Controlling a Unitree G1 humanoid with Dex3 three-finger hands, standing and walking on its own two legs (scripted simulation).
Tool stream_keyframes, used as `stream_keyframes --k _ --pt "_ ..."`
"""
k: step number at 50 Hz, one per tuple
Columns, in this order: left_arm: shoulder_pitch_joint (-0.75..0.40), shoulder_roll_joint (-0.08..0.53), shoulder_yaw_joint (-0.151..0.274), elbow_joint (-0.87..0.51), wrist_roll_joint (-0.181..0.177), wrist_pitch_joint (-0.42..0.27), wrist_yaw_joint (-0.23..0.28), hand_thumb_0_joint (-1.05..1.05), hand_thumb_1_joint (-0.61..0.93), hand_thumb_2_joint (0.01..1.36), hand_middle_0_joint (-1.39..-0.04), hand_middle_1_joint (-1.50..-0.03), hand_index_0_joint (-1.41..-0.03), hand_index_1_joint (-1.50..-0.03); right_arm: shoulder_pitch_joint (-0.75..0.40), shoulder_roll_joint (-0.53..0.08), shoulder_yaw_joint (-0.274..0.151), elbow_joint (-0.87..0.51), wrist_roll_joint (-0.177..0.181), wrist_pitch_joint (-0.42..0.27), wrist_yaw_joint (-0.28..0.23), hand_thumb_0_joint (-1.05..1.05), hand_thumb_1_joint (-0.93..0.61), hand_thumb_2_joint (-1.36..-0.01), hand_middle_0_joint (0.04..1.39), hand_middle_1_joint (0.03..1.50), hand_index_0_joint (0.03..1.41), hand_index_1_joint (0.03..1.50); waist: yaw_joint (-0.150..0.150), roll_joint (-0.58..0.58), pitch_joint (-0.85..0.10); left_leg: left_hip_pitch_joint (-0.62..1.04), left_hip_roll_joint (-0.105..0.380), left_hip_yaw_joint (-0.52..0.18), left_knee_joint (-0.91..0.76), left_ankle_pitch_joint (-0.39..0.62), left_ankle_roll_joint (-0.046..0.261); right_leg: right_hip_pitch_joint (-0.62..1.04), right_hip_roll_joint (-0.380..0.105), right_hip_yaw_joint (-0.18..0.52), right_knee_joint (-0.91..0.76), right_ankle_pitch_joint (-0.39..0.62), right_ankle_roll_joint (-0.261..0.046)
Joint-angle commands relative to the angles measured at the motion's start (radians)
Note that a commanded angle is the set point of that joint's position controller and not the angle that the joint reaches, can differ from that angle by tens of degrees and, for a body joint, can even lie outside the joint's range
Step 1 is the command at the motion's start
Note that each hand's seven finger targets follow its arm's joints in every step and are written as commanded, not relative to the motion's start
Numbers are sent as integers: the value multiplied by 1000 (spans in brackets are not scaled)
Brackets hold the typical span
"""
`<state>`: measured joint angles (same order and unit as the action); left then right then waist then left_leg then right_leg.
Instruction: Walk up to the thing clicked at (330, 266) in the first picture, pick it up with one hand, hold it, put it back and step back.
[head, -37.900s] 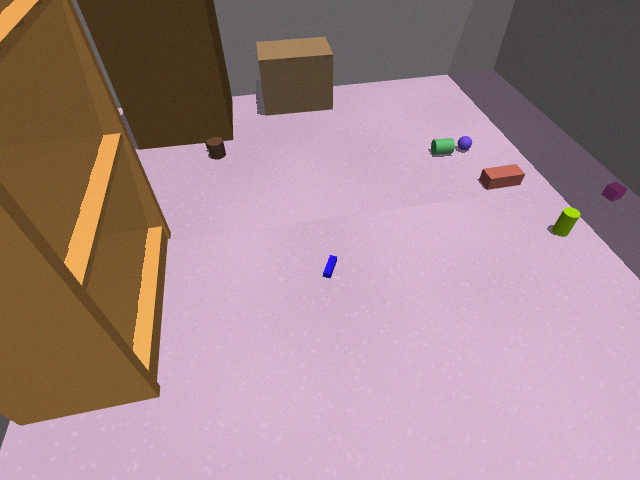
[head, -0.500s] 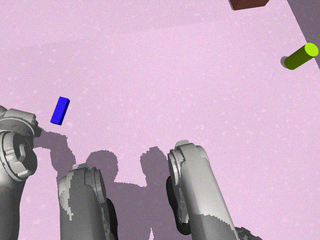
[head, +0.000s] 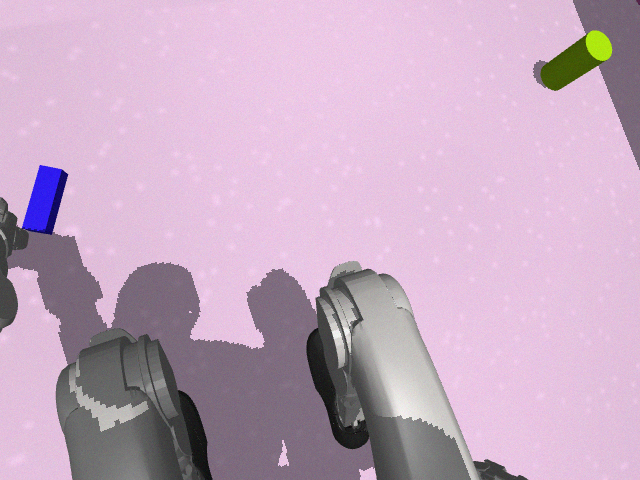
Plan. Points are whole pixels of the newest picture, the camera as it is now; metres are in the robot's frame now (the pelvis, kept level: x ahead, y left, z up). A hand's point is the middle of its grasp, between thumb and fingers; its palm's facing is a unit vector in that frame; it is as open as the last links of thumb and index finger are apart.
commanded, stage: rise first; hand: left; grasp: from above
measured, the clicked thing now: (45, 200) +0.53 +0.28 -0.32
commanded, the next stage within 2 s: none
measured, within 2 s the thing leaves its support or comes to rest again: neither
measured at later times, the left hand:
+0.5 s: hand out of the picture +0.47 +0.30 -0.18, palm faces -0.05 -0.46 -0.89, open 13.8 cm
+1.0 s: hand out of the picture +0.48 +0.30 -0.19, palm faces -0.07 -0.46 -0.89, open 13.8 cm
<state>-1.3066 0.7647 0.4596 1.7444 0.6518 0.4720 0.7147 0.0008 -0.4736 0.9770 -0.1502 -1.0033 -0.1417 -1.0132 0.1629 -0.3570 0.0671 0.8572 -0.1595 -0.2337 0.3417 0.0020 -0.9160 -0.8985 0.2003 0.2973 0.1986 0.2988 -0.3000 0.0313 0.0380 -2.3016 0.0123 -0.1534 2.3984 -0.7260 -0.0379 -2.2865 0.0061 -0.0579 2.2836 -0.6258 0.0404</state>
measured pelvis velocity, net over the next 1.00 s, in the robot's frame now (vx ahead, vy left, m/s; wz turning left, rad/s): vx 0.00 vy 0.00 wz -0.06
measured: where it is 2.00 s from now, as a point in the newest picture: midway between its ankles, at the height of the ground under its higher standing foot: (271, 441)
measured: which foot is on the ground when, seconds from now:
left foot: down 0.00-1.00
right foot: down 0.00-1.00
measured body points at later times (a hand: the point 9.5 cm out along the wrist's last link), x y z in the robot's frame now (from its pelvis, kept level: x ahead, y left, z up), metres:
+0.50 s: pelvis +0.00 +0.00 +0.00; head +0.28 +0.05 +0.34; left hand +0.47 +0.32 -0.13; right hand -0.02 -0.26 -0.08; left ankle +0.07 +0.13 -0.30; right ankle +0.11 -0.13 -0.30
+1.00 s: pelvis +0.00 +0.00 +0.00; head +0.28 +0.06 +0.34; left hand +0.48 +0.32 -0.14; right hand -0.03 -0.25 -0.07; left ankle +0.06 +0.13 -0.30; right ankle +0.11 -0.13 -0.30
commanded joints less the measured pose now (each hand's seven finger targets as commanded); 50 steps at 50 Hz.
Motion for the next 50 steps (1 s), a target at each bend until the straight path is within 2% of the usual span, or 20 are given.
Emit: stream_keyframes --k 1,2,6,7,11,12,15,16,20,21,22,23,26,27,28,35,37,38,43,50 --pt "-318 220 -44 -117 4 6 42 0 -531 1001 -108 -1013 -95 -1030 267 -229 -34 26 2 2 9 0 -909 -901 200 300 200 300 -58 274 -742 450 9 91 -230 265 37 476 21 -112 -211 248 -44" --pt "-292 230 -43 -75 4 8 48 0 -522 995 -117 -1007 -103 -1024 271 -255 -45 28 1 3 9 0 -908 -901 200 300 200 300 -59 268 -720 422 9 96 -234 246 39 488 29 -111 -215 231 -45" --pt "-318 257 -39 -100 2 7 62 0 -529 999 -110 -1012 -97 -1029 266 -261 -33 33 -10 4 15 0 -910 -901 200 300 200 300 -72 278 -703 426 7 90 -230 227 41 487 26 -118 -218 220 -43" --pt "-334 273 -27 -97 -2 9 67 0 -533 1000 -102 -1019 -89 -1034 263 -272 -35 40 -6 2 13 0 -910 -901 200 300 200 300 -63 296 -709 444 9 80 -230 216 41 460 23 -123 -214 213 -46" --pt "-359 281 -26 -100 2 1 83 0 -532 997 -103 -1015 -90 -1031 267 -272 -18 28 -9 3 27 0 -912 -902 200 300 200 300 -76 326 -715 461 15 66 -236 232 32 462 23 -130 -202 229 -50" --pt "-330 269 -41 -59 0 9 80 0 -521 982 -103 -1029 -96 -1039 257 -278 -16 30 -15 5 30 0 -914 -902 200 300 200 300 -91 314 -673 434 11 70 -232 227 38 464 24 -134 -202 228 -48" --pt "-340 269 -48 -56 0 5 84 0 -506 970 -122 -1004 -112 -1017 263 -272 6 25 -12 2 41 0 -912 -901 200 300 200 300 -101 305 -670 417 11 64 -225 217 41 475 27 -137 -208 227 -43" --pt "-336 294 -37 -67 0 4 88 0 -514 978 -117 -1011 -107 -1025 266 -299 -11 22 -7 3 39 0 -912 -902 200 300 200 300 -95 314 -681 430 12 61 -233 206 40 476 30 -139 -210 217 -45" --pt "-325 277 -42 -38 -4 12 92 0 -517 979 -107 -1018 -97 -1031 275 -299 -1 10 -5 6 51 0 -912 -902 200 300 200 300 -97 339 -666 442 16 58 -234 216 35 474 37 -141 -209 224 -52" --pt "-354 279 -52 -77 -9 12 90 0 -510 970 -102 -1034 -98 -1040 264 -286 13 7 -11 5 56 0 -914 -902 200 300 200 300 -114 324 -661 424 11 59 -222 215 41 478 29 -142 -212 230 -45" --pt "-347 288 -45 -75 -12 14 93 0 -520 980 -110 -1016 -100 -1029 266 -312 -1 8 -4 5 56 0 -914 -902 200 300 200 300 -107 325 -668 430 15 55 -223 216 41 479 32 -146 -210 234 -45" --pt "-336 264 -57 -44 -13 15 95 0 -510 969 -107 -1022 -101 -1030 273 -284 21 9 -4 5 62 0 -914 -902 200 300 200 300 -115 312 -652 415 14 57 -216 218 40 480 33 -143 -213 235 -44" --pt "-342 280 -58 -66 -21 13 98 0 -492 955 -119 -1013 -115 -1019 274 -296 24 0 -2 5 68 0 -913 -901 200 300 200 300 -116 321 -655 429 15 49 -222 220 40 489 34 -147 -210 239 -44" --pt "-341 282 -64 -67 -28 18 97 0 -565 1021 -125 -967 -90 -1006 259 -305 22 -1 -5 5 69 0 -918 -903 200 300 200 300 -120 325 -639 425 12 51 -223 216 41 486 32 -149 -210 238 -43" --pt "-359 293 -65 -91 -28 18 96 0 -513 978 -117 -1002 -103 -1019 257 -310 23 1 -4 5 69 0 -912 -901 200 300 200 300 -118 336 -656 433 13 50 -220 212 42 489 33 -150 -210 237 -43" --pt "-354 319 -69 -74 -6 16 100 0 -520 980 -117 -997 -101 -1016 251 -317 28 -4 3 7 74 0 -913 -901 200 300 200 300 -124 352 -624 435 15 34 -231 173 43 453 33 -157 -213 203 -50" --pt "-351 298 -81 -65 -17 16 97 0 -516 977 -126 -988 -109 -1009 257 -314 38 -11 -1 7 75 0 -914 -902 200 300 200 300 -138 348 -620 436 14 38 -230 191 40 474 36 -156 -209 219 -50" --pt "-369 312 -75 -86 -18 14 98 0 -507 969 -132 -986 -115 -1006 262 -324 33 -11 5 6 75 0 -915 -902 200 300 200 300 -129 361 -640 438 17 37 -230 203 40 481 37 -156 -208 230 -51" --pt "-353 304 -100 -53 -16 22 91 0 -498 960 -130 -991 -118 -1006 264 -320 49 -3 3 6 79 0 -914 -902 200 300 200 300 -145 354 -612 430 15 31 -228 192 41 470 37 -162 -208 225 -48" --pt "-370 305 -106 -64 -21 24 90 0 -506 968 -127 -989 -113 -1005 273 -319 65 -24 1 10 82 0 -914 -901 200 300 200 300 -158 360 -610 446 16 27 -224 222 39 484 38 -163 -202 255 -50"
